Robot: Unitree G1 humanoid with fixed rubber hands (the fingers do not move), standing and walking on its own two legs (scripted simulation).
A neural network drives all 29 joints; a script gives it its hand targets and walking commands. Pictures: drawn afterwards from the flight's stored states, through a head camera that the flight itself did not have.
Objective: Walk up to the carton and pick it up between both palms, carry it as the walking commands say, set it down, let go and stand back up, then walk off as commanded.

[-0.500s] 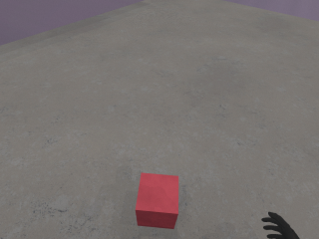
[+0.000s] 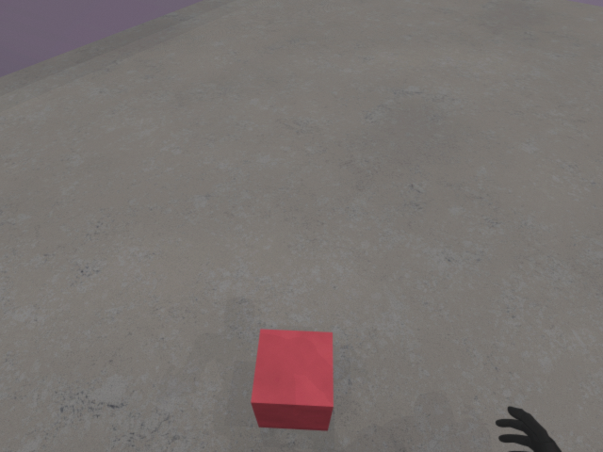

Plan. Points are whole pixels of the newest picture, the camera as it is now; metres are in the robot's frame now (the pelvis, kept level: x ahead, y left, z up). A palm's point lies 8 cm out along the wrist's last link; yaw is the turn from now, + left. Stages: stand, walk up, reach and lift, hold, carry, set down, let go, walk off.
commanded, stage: walk up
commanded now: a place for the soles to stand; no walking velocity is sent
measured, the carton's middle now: (294, 381) +0.44 +0.03 -0.65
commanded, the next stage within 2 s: none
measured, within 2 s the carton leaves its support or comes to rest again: neither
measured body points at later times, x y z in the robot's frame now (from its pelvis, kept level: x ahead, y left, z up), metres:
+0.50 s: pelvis +0.00 -0.01 +0.00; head +0.01 +0.00 +0.45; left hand +0.10 +0.31 -0.11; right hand +0.10 -0.32 -0.11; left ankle +0.00 +0.13 -0.74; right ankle -0.01 -0.16 -0.74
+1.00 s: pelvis +0.06 +0.06 +0.00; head +0.10 +0.08 +0.44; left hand +0.13 +0.38 -0.13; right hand +0.16 -0.26 -0.10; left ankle +0.05 +0.14 -0.74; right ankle +0.08 -0.08 -0.72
